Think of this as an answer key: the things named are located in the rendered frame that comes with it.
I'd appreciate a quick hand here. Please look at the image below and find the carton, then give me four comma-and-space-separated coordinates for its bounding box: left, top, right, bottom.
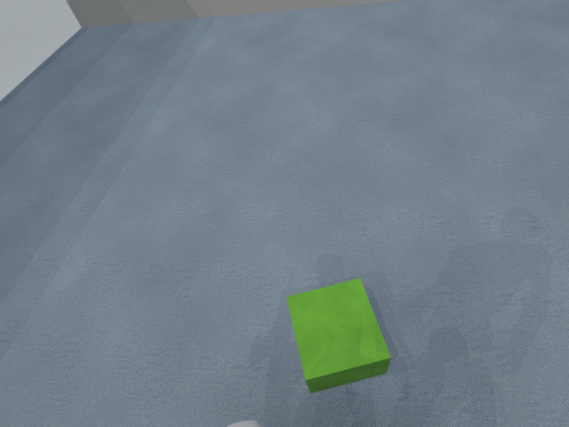
286, 278, 391, 393

